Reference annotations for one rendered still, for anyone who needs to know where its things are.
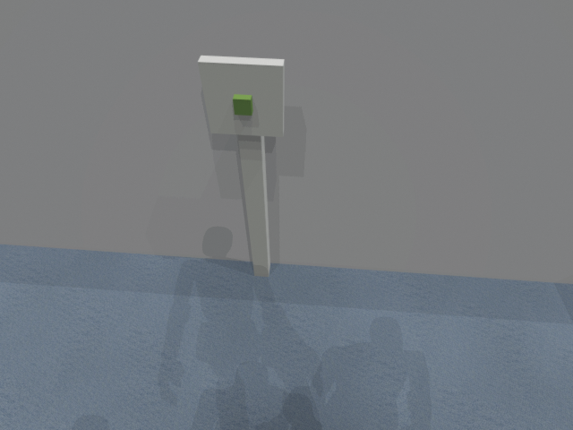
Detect panel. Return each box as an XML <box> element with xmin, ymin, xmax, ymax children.
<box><xmin>198</xmin><ymin>56</ymin><xmax>285</xmax><ymax>277</ymax></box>

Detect button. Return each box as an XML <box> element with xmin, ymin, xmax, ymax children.
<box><xmin>233</xmin><ymin>94</ymin><xmax>253</xmax><ymax>116</ymax></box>

